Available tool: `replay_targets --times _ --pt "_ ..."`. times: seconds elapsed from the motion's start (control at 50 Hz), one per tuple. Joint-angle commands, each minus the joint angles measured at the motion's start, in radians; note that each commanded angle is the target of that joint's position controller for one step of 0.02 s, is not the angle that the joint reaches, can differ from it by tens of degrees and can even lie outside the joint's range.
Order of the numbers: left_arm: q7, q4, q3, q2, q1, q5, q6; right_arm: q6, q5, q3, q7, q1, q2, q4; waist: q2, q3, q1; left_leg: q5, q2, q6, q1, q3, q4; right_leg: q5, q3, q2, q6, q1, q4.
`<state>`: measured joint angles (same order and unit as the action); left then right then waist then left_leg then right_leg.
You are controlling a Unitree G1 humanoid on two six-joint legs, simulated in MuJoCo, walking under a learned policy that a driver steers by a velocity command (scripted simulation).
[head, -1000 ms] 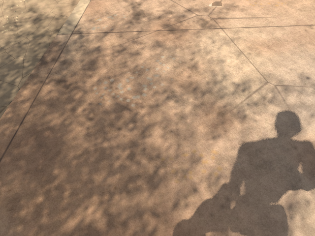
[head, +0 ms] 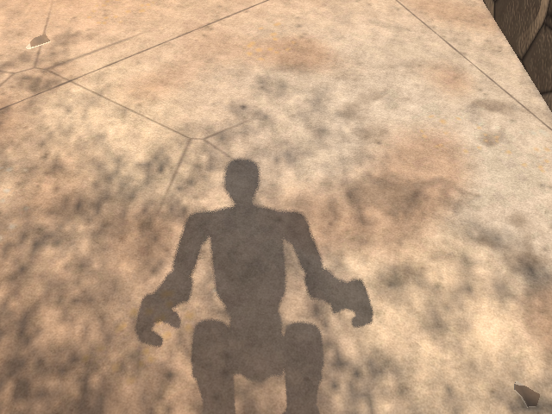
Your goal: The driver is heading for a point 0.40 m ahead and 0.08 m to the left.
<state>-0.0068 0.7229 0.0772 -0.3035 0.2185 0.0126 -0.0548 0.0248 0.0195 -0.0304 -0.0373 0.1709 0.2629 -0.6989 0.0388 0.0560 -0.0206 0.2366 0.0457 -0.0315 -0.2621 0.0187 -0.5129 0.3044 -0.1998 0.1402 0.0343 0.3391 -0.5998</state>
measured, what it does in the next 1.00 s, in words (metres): walks ahead: right foot, then left foot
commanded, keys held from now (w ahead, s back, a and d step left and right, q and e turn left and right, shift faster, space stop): w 0.38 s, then w+q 0.30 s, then no key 0.32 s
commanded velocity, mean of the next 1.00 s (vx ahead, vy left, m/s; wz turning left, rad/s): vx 0.32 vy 0.00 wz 0.07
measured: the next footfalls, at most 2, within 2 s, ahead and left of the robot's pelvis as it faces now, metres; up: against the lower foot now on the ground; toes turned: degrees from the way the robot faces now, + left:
right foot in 0.42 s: +0.16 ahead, -0.12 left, +0.00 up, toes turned -3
left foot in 0.88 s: +0.45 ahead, +0.06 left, +0.00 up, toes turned +11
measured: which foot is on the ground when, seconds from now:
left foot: down 0.00-0.42, up 0.44-0.86, down 0.88-1.00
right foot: up 0.00-0.40, down 0.42-0.90, up 0.92-1.00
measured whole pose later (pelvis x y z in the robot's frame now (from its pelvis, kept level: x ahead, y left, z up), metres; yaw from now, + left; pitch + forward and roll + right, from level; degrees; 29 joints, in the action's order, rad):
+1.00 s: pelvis +0.32 -0.01 -0.01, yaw +8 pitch +0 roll -1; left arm 0.02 0.96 0.01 -0.21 0.32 0.00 0.04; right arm -0.05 0.01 -0.02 0.00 0.13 0.21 -0.87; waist 0.00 0.11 -0.03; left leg 0.13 0.06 -0.11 -0.39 -0.08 -0.52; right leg 0.49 0.01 0.00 0.02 0.30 -1.15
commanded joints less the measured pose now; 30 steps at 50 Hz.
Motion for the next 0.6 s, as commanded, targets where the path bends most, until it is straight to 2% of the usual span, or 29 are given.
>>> replay_targets --times 0.02,0.04,0.06,0.08,0.1,0.16,0.24,0.3,0.34,0.36,0.38,0.4,0.42,0.44,0.46,0.48,0.5,0.52,0.56,0.6 --pt "0.011 -0.077 0.028 -0.129 0.002 0.032 0.016 -0.014 0.018 -0.055 0.007 0.088 0.212 0.045 -0.211 -0.065 0.038 0.190 -0.415 -0.205 0.094 0.495 0.329 0.247 0.025 -0.010 0.000 0.180 -0.336" --pt "0.001 -0.059 0.029 -0.124 0.003 0.032 0.019 -0.018 0.012 -0.038 0.015 0.055 0.156 0.041 -0.171 -0.026 0.020 0.343 -0.356 -0.187 0.079 0.438 0.347 0.174 0.014 -0.025 0.004 0.204 -0.382" --pt "-0.010 -0.037 0.027 -0.113 0.026 0.028 0.022 -0.021 0.011 -0.031 0.019 0.026 0.133 0.039 -0.178 0.009 0.003 0.361 -0.294 -0.151 0.086 0.369 0.364 0.111 0.024 -0.030 -0.006 0.221 -0.403" --pt "-0.021 -0.024 0.025 -0.104 0.037 0.032 0.024 -0.029 0.007 -0.030 0.018 0.031 0.128 0.027 -0.209 0.007 0.005 0.331 -0.265 -0.137 0.123 0.329 0.373 0.071 0.038 -0.034 -0.014 0.238 -0.419" --pt "-0.028 -0.009 0.020 -0.096 0.045 0.033 0.028 -0.037 0.007 -0.030 0.019 0.053 0.123 0.016 -0.201 0.003 0.017 0.288 -0.243 -0.136 0.157 0.295 0.374 0.048 0.049 -0.034 -0.022 0.249 -0.425" --pt "-0.039 -0.010 0.010 -0.077 -0.021 0.032 0.042 -0.062 -0.001 -0.041 0.028 0.137 0.133 -0.033 -0.159 0.009 0.051 0.219 -0.245 -0.149 0.245 0.265 0.375 0.003 0.086 -0.060 -0.037 0.302 -0.366" --pt "-0.046 -0.020 -0.011 -0.045 -0.116 0.029 0.057 -0.079 -0.002 -0.051 0.037 0.194 0.139 -0.078 -0.173 0.015 0.086 0.155 -0.251 -0.171 0.250 0.228 0.385 -0.016 0.189 -0.131 -0.057 0.262 -0.188" --pt "-0.046 -0.033 -0.024 -0.029 -0.172 0.023 0.068 -0.082 0.002 -0.058 0.044 0.233 0.156 -0.110 -0.184 0.028 0.104 0.131 -0.258 -0.184 0.187 0.204 0.369 0.031 0.235 -0.133 -0.039 0.158 -0.050" --pt "-0.040 -0.031 -0.026 -0.032 -0.163 0.018 0.075 -0.080 0.002 -0.062 0.050 0.237 0.164 -0.122 -0.181 0.034 0.089 0.112 -0.266 -0.187 0.123 0.199 0.350 0.026 0.259 -0.122 -0.012 0.054 0.033" --pt "-0.035 -0.022 -0.027 -0.030 -0.132 0.016 0.081 -0.078 -0.003 -0.064 0.052 0.226 0.167 -0.126 -0.167 0.032 0.063 0.083 -0.266 -0.180 0.078 0.189 0.326 -0.018 0.270 -0.114 0.004 -0.030 0.090" --pt "-0.028 0.001 -0.027 -0.026 -0.068 0.019 0.090 -0.076 -0.011 -0.064 0.052 0.209 0.166 -0.128 -0.141 0.023 0.020 0.041 -0.253 -0.165 0.012 0.165 0.274 -0.078 0.279 -0.102 0.020 -0.157 0.165" --pt "-0.016 0.038 -0.018 -0.046 0.033 0.025 0.101 -0.077 -0.013 -0.056 0.050 0.209 0.141 -0.132 -0.092 -0.012 -0.026 -0.019 -0.218 -0.141 -0.084 0.140 0.177 -0.080 0.248 -0.101 0.030 -0.337 0.205" --pt "0.002 0.071 0.000 -0.109 0.182 0.039 0.116 -0.082 -0.015 -0.037 0.052 0.176 0.085 -0.109 0.036 -0.099 -0.102 0.005 -0.137 -0.099 -0.199 0.062 -0.058 0.061 0.060 -0.257 0.057 -0.530 0.286" --pt "0.014 0.078 0.028 -0.235 0.282 0.041 0.119 -0.089 -0.024 -0.010 0.053 0.147 -0.006 -0.051 0.257 -0.167 -0.133 0.270 0.002 -0.056 -0.423 -0.056 -0.360 0.368 -0.343 -0.528 0.138 -0.646 0.434" --pt "0.017 0.089 0.024 -0.206 0.254 0.034 0.115 -0.077 -0.006 -0.040 0.042 0.146 0.108 -0.070 0.122 -0.083 -0.106 0.297 -0.015 -0.074 -0.467 0.036 -0.519 0.418 -0.415 -0.566 0.184 -0.496 0.452" --pt "0.013 0.068 0.003 -0.135 0.163 0.027 0.117 -0.074 -0.006 -0.048 0.050 0.155 0.119 -0.088 0.053 -0.004 -0.049 0.206 -0.060 -0.086 -0.468 0.084 -0.560 0.366 -0.301 -0.509 0.166 -0.422 0.447" --pt "0.010 0.059 -0.013 -0.077 0.105 0.021 0.124 -0.073 -0.010 -0.045 0.061 0.167 0.101 -0.107 0.042 0.023 -0.020 0.132 -0.082 -0.077 -0.441 0.086 -0.547 0.237 -0.185 -0.455 0.135 -0.366 0.463" --pt "0.013 0.055 -0.023 -0.048 0.078 0.019 0.131 -0.068 -0.007 -0.047 0.067 0.171 0.093 -0.119 0.049 0.026 -0.001 0.083 -0.097 -0.065 -0.419 0.074 -0.534 0.116 -0.088 -0.414 0.106 -0.347 0.477" --pt "0.017 0.067 -0.030 -0.032 0.085 0.018 0.145 -0.055 0.011 -0.045 0.079 0.180 0.076 -0.139 0.056 0.007 0.009 0.010 -0.096 -0.039 -0.400 0.050 -0.564 -0.123 0.046 -0.368 0.085 -0.341 0.470" --pt "0.015 0.090 -0.027 -0.039 0.123 0.010 0.156 -0.048 0.011 -0.043 0.086 0.139 0.058 -0.126 0.045 0.008 0.011 -0.039 -0.100 -0.023 -0.444 0.038 -0.584 -0.297 0.123 -0.364 0.087 -0.350 0.462"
